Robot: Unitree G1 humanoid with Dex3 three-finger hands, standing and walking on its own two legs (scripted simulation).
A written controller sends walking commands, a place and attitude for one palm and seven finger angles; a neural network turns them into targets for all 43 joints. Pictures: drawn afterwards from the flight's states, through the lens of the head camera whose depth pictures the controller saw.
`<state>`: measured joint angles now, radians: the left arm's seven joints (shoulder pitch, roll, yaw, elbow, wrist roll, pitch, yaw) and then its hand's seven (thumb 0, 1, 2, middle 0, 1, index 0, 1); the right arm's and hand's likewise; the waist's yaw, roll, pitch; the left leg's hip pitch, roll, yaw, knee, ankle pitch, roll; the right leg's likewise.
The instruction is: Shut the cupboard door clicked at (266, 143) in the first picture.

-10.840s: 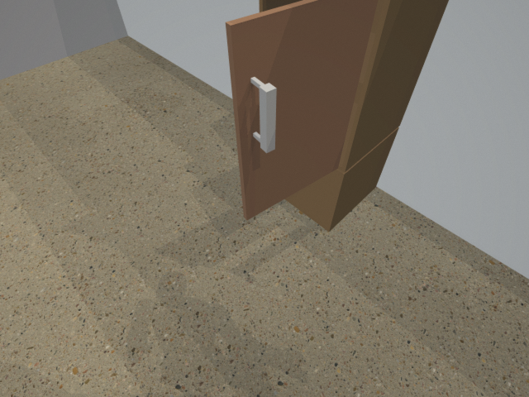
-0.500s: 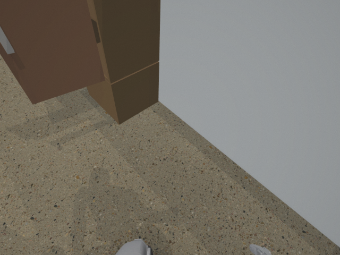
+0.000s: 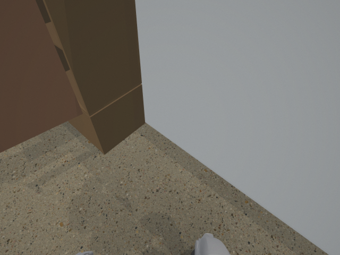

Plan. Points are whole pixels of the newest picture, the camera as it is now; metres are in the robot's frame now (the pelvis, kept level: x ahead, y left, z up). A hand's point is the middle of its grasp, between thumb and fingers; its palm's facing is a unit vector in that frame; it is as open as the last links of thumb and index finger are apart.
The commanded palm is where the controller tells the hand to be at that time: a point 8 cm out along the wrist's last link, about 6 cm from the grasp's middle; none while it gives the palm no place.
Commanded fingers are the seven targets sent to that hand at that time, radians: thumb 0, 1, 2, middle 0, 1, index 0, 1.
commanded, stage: turn to face it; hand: left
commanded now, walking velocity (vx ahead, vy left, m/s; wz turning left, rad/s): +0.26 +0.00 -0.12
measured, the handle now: out of the picture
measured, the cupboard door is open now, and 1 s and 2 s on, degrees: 81 81 81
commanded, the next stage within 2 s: take the last steps up to it in 1.36 s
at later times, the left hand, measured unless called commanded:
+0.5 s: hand (115, 229) +0.22 +0.16 -0.18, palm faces +0.17 -0.97 -0.19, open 7.2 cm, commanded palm none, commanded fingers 0.00 0.90 0.90 -0.20 -0.30 -0.20 -0.30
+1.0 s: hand (84, 241) +0.19 +0.24 -0.17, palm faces +0.40 -0.88 -0.26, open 7.4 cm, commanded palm none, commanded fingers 0.00 0.90 0.90 -0.20 -0.30 -0.20 -0.30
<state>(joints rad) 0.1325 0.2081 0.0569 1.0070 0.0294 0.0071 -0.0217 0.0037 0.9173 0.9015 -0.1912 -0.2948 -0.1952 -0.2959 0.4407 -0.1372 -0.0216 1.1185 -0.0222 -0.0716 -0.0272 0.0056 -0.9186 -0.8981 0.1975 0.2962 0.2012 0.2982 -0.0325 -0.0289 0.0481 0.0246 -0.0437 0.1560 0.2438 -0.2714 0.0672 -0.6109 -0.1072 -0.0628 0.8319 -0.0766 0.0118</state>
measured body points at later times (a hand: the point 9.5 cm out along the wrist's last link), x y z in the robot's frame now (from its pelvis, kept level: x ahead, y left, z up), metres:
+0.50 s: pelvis +0.15 -0.04 -0.01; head +0.18 -0.01 +0.44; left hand +0.21 +0.21 -0.16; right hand +0.26 -0.27 -0.15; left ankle +0.21 +0.08 -0.70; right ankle +0.14 -0.13 -0.74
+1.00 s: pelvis +0.19 +0.00 +0.00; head +0.23 +0.05 +0.44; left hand +0.17 +0.28 -0.15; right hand +0.34 -0.20 -0.14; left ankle +0.21 +0.08 -0.74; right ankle +0.25 -0.18 -0.67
